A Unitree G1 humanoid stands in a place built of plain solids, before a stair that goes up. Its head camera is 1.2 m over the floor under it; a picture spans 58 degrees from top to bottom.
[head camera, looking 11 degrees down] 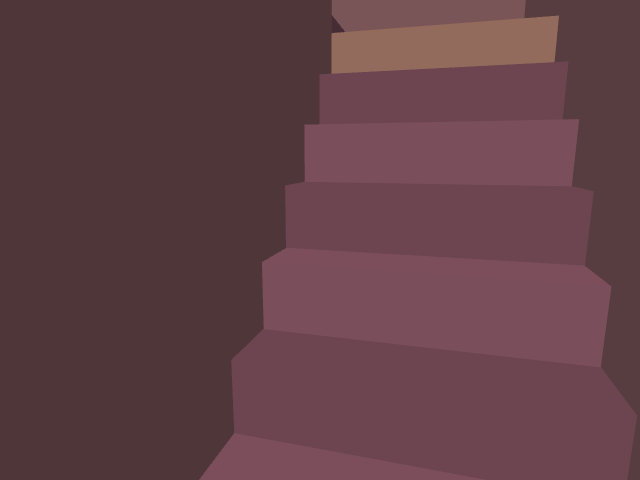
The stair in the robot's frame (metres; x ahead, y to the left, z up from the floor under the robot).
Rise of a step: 0.22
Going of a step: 0.22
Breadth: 0.95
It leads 16 degrees to the right of straight ahead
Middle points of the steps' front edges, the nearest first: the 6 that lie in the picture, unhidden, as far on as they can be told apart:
0.96 -0.22 0.66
1.17 -0.28 0.88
1.38 -0.34 1.10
1.59 -0.39 1.32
1.81 -0.45 1.54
2.02 -0.51 1.76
